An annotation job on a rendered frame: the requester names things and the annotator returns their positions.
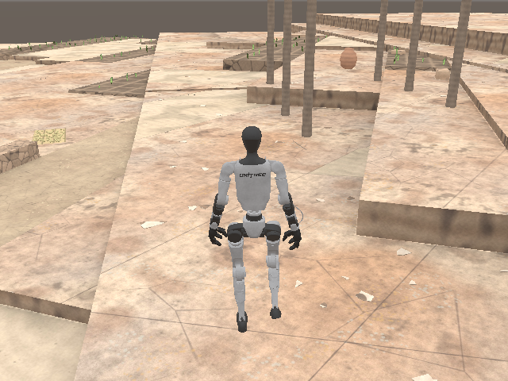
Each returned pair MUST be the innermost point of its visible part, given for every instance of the robot left forearm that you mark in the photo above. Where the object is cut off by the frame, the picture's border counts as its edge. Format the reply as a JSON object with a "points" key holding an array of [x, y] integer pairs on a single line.
{"points": [[216, 214]]}

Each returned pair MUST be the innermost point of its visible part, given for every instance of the left robot upper arm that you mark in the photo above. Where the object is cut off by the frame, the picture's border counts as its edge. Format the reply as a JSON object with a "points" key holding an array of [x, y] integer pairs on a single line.
{"points": [[224, 181]]}

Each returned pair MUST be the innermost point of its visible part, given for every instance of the right robot hand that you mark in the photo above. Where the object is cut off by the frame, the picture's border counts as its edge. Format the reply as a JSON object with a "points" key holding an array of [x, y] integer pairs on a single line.
{"points": [[296, 238]]}

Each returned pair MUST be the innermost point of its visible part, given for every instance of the right robot upper arm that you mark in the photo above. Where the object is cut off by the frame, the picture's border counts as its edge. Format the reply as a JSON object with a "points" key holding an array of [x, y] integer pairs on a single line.
{"points": [[281, 181]]}

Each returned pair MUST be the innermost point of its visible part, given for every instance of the robot left foot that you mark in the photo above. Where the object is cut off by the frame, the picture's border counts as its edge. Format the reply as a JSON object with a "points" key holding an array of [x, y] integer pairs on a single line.
{"points": [[242, 325]]}

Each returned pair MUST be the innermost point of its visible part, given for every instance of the robot right forearm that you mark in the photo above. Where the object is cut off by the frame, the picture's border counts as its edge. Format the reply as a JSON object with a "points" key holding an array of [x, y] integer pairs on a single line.
{"points": [[290, 215]]}

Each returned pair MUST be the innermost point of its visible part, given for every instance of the right robot thigh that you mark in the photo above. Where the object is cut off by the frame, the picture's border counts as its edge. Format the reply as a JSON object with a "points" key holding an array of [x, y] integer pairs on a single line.
{"points": [[272, 234]]}

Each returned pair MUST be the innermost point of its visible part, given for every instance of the left robot hand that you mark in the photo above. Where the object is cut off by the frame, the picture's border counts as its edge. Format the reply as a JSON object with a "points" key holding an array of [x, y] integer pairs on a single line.
{"points": [[213, 233]]}

